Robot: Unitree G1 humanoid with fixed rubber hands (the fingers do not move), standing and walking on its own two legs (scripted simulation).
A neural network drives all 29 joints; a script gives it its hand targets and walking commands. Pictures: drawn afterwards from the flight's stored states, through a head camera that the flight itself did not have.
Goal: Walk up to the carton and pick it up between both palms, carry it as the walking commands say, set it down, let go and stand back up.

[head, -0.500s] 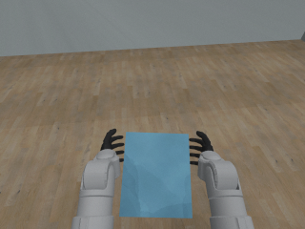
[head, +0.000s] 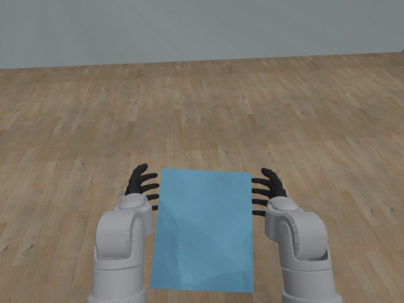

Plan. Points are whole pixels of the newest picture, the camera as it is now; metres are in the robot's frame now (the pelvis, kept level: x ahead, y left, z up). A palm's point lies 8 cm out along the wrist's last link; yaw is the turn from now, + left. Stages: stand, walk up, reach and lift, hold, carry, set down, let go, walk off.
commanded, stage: carry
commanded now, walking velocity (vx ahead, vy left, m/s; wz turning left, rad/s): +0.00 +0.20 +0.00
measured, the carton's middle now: (202, 227) +0.29 +0.01 -0.01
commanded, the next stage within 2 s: none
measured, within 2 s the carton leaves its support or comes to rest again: neither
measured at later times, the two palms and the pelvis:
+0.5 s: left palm (108, 215) +0.26 +0.18 +0.10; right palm (251, 224) +0.25 -0.08 +0.08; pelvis -0.03 +0.06 +0.00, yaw +0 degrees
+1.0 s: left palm (17, 254) +0.20 +0.30 +0.09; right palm (179, 256) +0.19 +0.05 +0.09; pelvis -0.09 +0.17 +0.00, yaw +1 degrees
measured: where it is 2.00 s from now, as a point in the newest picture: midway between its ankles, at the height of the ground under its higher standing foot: outside the picture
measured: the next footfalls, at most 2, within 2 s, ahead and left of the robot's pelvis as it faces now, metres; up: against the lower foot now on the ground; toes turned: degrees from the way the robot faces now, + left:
right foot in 0.38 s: +0.05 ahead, -0.09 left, +0.00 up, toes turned -6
left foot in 0.58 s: -0.01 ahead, +0.27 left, +0.00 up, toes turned +3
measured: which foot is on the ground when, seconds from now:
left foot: down 0.00-0.40, up 0.42-0.56, down 0.58-1.00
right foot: down 0.00-0.20, up 0.22-0.36, down 0.38-0.64, up 0.66-0.78, down 0.80-0.98, up 1.00-1.00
